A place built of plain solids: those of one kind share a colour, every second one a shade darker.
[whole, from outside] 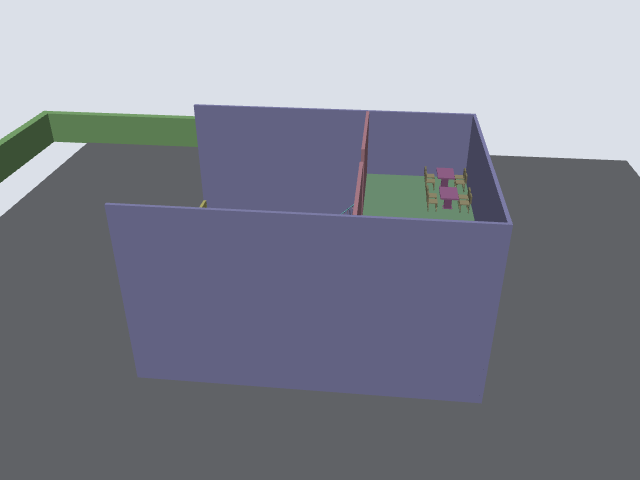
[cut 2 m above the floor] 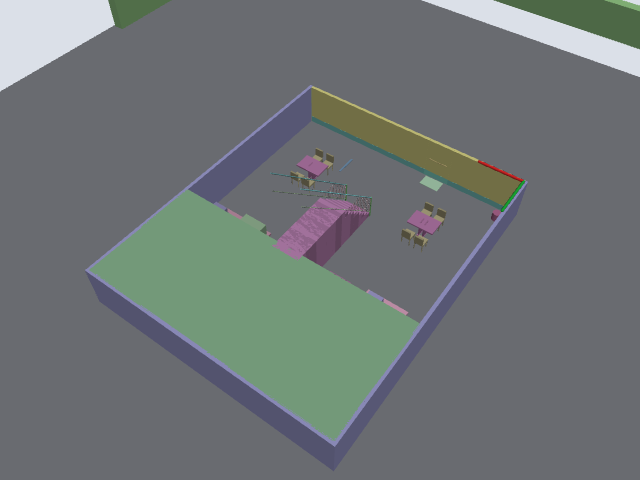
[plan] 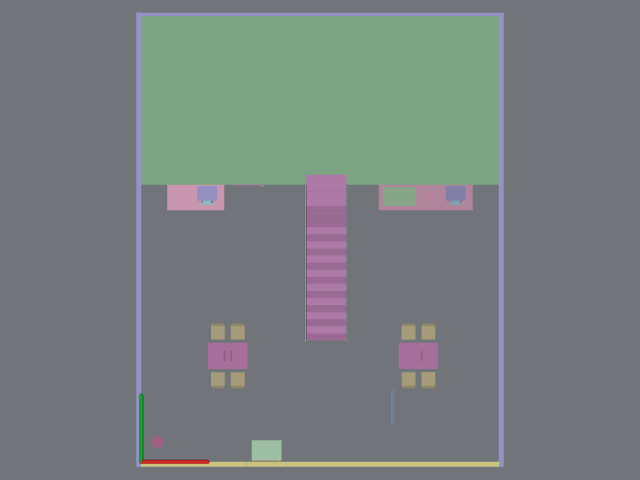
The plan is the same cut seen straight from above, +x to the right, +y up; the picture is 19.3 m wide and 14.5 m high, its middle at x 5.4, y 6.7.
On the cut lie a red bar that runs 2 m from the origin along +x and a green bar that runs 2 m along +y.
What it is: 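A cafe in an old town house with an upstairs room, fitted out in the 2010s to 2020s; 10.8 x 13.4 m; the hall at street level under a ceiling 2.61 m high, its front glazed onto the street; over the flight a stairwell up to the upstairs room's ceiling, 7.84 m over the hall's floor; the upstairs room 4.57 m over the hall's floor, over the rear 5.0 m, shut by plain walls, lit by lamps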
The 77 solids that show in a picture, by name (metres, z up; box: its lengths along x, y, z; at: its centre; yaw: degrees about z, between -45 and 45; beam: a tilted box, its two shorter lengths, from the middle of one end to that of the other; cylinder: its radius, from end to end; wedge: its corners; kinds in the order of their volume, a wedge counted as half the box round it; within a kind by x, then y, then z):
{
 "upper_1": {"box": [10.9, 5.1, 4.62], "at": [5.4, 10.92, 2.26]},
 "street_hedge_1": {"box": [0.6, 15.85, 2.25], "at": [-14.2, -8.07, 1.07]},
 "street_hedge_2": {"box": [39.8, 0.6, 2.25], "at": [5.4, -16.3, 1.07]},
 "street_hedge_3": {"box": [0.6, 15.85, 2.25], "at": [25.0, -8.07, 1.07]},
 "wall_1": {"box": [0.15, 13.72, 7.89], "at": [-0.07, 6.71, 3.9]},
 "wall_2": {"box": [11.1, 0.15, 7.89], "at": [5.4, 13.49, 3.9]},
 "wall_3": {"box": [0.15, 13.72, 7.89], "at": [10.88, 6.71, 3.9]},
 "stair_step_1": {"box": [1.22, 0.43, 0.26], "at": [5.59, 3.88, 0.08]},
 "stair_step_2": {"box": [1.22, 0.43, 0.46], "at": [5.59, 4.09, 0.18]},
 "stair_step_3": {"box": [1.22, 0.43, 0.66], "at": [5.59, 4.3, 0.28]},
 "stair_step_4": {"box": [1.22, 0.43, 0.85], "at": [5.59, 4.52, 0.38]},
 "stair_step_5": {"box": [1.22, 0.43, 1.05], "at": [5.59, 4.73, 0.48]},
 "stair_step_6": {"box": [1.22, 0.43, 1.25], "at": [5.59, 4.95, 0.58]},
 "stair_step_7": {"box": [1.22, 0.43, 1.45], "at": [5.59, 5.16, 0.67]},
 "stair_step_8": {"box": [1.22, 0.43, 1.65], "at": [5.59, 5.37, 0.77]},
 "stair_step_9": {"box": [1.22, 0.43, 1.85], "at": [5.59, 5.59, 0.87]},
 "stair_step_10": {"box": [1.22, 0.43, 2.04], "at": [5.59, 5.8, 0.97]},
 "stair_step_11": {"box": [1.22, 0.43, 2.24], "at": [5.59, 6.02, 1.07]},
 "stair_step_12": {"box": [1.22, 0.43, 2.44], "at": [5.59, 6.23, 1.17]},
 "stair_step_13": {"box": [1.22, 0.43, 2.64], "at": [5.59, 6.44, 1.27]},
 "stair_step_14": {"box": [1.22, 0.43, 2.84], "at": [5.59, 6.66, 1.37]},
 "stair_step_15": {"box": [1.22, 0.43, 3.03], "at": [5.59, 6.87, 1.47]},
 "stair_step_16": {"box": [1.22, 0.43, 3.23], "at": [5.59, 7.09, 1.57]},
 "stair_step_17": {"box": [1.22, 0.43, 3.43], "at": [5.59, 7.3, 1.67]},
 "stair_step_18": {"box": [1.22, 0.43, 3.63], "at": [5.59, 7.51, 1.76]},
 "stair_step_19": {"box": [1.22, 0.43, 3.83], "at": [5.59, 7.73, 1.86]},
 "stair_step_20": {"box": [1.22, 0.43, 4.03], "at": [5.59, 7.94, 1.96]},
 "stair_step_21": {"box": [1.22, 0.43, 4.22], "at": [5.59, 8.16, 2.06]},
 "stair_step_22": {"box": [1.22, 0.51, 4.42], "at": [5.59, 8.41, 2.16]},
 "entrance_wall_1": {"box": [4.93, 0.15, 3.32], "at": [2.46, 8.45, 6.18]},
 "entrance_wall_2": {"box": [4.55, 0.15, 3.32], "at": [8.53, 8.45, 6.18]},
 "window_wall_1": {"box": [3.19, 0.15, 2.66], "at": [1.59, -0.07, 1.28]},
 "window_wall_2": {"box": [1.2, 0.15, 2.66], "at": [3.79, -0.07, 1.28]},
 "window_wall_3": {"box": [6.41, 0.15, 2.66], "at": [7.59, -0.07, 1.28]},
 "display_1": {"box": [1.02, 0.57, 0.53], "at": [7.8, 8.01, 1.31]},
 "counter_top_1": {"box": [1.73, 0.78, 0.09], "at": [1.65, 7.99, 1.0]},
 "counter_top_2": {"box": [2.85, 0.78, 0.09], "at": [8.6, 7.99, 1.0]},
 "meeting_table_1": {"box": [1.2, 0.8, 0.07], "at": [1.2, 12.31, 5.28]},
 "meeting_table_2": {"box": [0.06, 0.32, 0.8], "at": [1.3, 12.31, 4.92]},
 "meeting_table_3": {"box": [1.2, 0.8, 0.07], "at": [2.62, 3.2, 0.71]},
 "meeting_table_4": {"box": [1.2, 0.8, 0.07], "at": [3.4, 12.31, 5.28]},
 "meeting_table_5": {"box": [0.06, 0.32, 0.8], "at": [3.5, 12.31, 4.92]},
 "meeting_table_6": {"box": [1.2, 0.8, 0.07], "at": [8.38, 3.2, 0.71]},
 "side_chair_1": {"box": [0.38, 0.08, 0.38], "at": [2.31, 2.26, 0.65]},
 "side_chair_2": {"box": [0.42, 0.42, 0.09], "at": [2.31, 2.5, 0.4]},
 "side_chair_3": {"box": [0.42, 0.42, 0.09], "at": [2.31, 3.9, 0.4]},
 "side_chair_4": {"box": [0.38, 0.08, 0.38], "at": [2.31, 4.14, 0.65]},
 "side_chair_5": {"box": [0.38, 0.08, 0.38], "at": [2.92, 2.26, 0.65]},
 "side_chair_6": {"box": [0.42, 0.42, 0.09], "at": [2.92, 2.5, 0.4]},
 "side_chair_7": {"box": [0.42, 0.42, 0.09], "at": [2.92, 3.9, 0.4]},
 "side_chair_8": {"box": [0.38, 0.08, 0.38], "at": [2.92, 4.14, 0.65]},
 "side_chair_9": {"box": [0.42, 0.42, 0.04], "at": [3.1, 11.61, 5.0]},
 "side_chair_10": {"box": [0.42, 0.42, 0.04], "at": [3.1, 13.01, 5.0]},
 "side_chair_11": {"box": [0.42, 0.42, 0.04], "at": [3.7, 11.61, 5.0]},
 "side_chair_12": {"box": [0.42, 0.42, 0.04], "at": [3.7, 13.01, 5.0]},
 "side_chair_13": {"box": [0.38, 0.08, 0.38], "at": [8.07, 2.26, 0.65]},
 "side_chair_14": {"box": [0.42, 0.42, 0.09], "at": [8.07, 2.5, 0.4]},
 "side_chair_15": {"box": [0.42, 0.42, 0.09], "at": [8.07, 3.9, 0.4]},
 "side_chair_16": {"box": [0.38, 0.08, 0.38], "at": [8.07, 4.14, 0.65]},
 "side_chair_17": {"box": [0.38, 0.08, 0.38], "at": [8.68, 2.26, 0.65]},
 "side_chair_18": {"box": [0.42, 0.42, 0.09], "at": [8.68, 2.5, 0.4]},
 "side_chair_19": {"box": [0.42, 0.42, 0.09], "at": [8.68, 3.9, 0.4]},
 "side_chair_20": {"box": [0.38, 0.08, 0.38], "at": [8.68, 4.14, 0.65]},
 "coffee_machine_1": {"box": [0.6, 0.45, 0.45], "at": [1.99, 8.11, 1.26]},
 "coffee_machine_2": {"box": [0.6, 0.45, 0.45], "at": [9.5, 8.11, 1.26]},
 "stallriser_1": {"box": [3.19, 0.05, 0.35], "at": [1.59, -0.02, 0.12]},
 "stallriser_2": {"box": [6.41, 0.05, 0.35], "at": [7.59, -0.02, 0.12]},
 "plant_pot_1": {"cylinder": 0.18, "from": [0.5, 0.6, 0.0], "to": [0.5, 0.6, 0.38]},
 "door_mat_1": {"box": [0.9, 0.6, 0.07], "at": [3.79, 0.35, -0.02]},
 "street_door_kick_1": {"box": [1.2, 0.05, 0.35], "at": [3.79, -0.02, 0.12]},
 "stair_guard_rail_1": {"cylinder": 0.022, "from": [4.96, 3.66, 1.14], "to": [4.96, 8.37, 5.5]},
 "stair_guard_rail_2": {"cylinder": 0.022, "from": [6.22, 3.66, 1.14], "to": [6.22, 8.37, 5.5]},
 "cable_protector_1": {"box": [0.1, 1.0, 0.07], "at": [7.59, 1.65, -0.01]},
 "stair_guard_low_1": {"cylinder": 0.012, "from": [4.96, 3.66, 0.29], "to": [4.96, 8.37, 4.65]},
 "stair_guard_low_2": {"cylinder": 0.012, "from": [6.22, 3.66, 0.29], "to": [6.22, 8.37, 4.65]},
 "coffee_machine_drip_1": {"box": [0.4, 0.12, 0.03], "at": [1.99, 7.83, 1.05]},
 "coffee_machine_drip_2": {"box": [0.4, 0.12, 0.03], "at": [9.5, 7.83, 1.05]}
}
